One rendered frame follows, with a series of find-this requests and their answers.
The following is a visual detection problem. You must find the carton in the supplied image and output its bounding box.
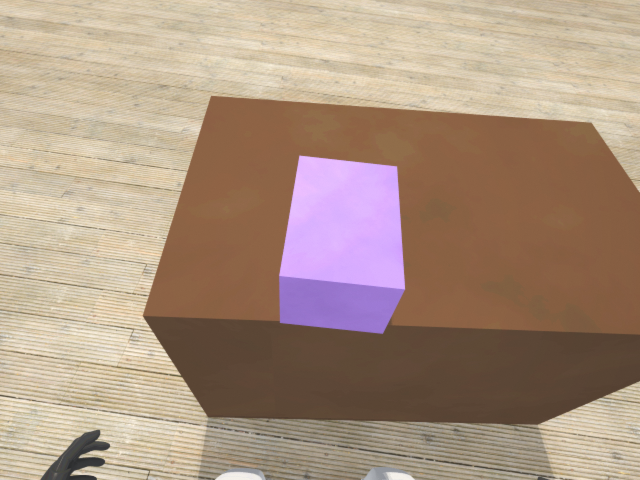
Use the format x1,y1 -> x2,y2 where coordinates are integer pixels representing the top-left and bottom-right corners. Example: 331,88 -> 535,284
279,156 -> 405,334

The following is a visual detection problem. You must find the left robot hand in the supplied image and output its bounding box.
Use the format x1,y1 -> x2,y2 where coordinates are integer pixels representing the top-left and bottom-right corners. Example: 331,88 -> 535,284
40,430 -> 110,480

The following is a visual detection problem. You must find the pedestal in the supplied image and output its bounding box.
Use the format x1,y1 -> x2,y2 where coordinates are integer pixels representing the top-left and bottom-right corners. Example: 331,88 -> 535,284
143,96 -> 640,425

